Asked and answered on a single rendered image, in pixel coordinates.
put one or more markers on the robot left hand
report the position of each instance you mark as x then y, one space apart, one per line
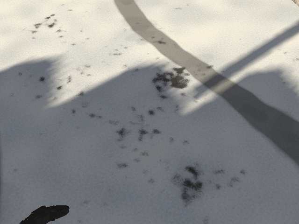
43 214

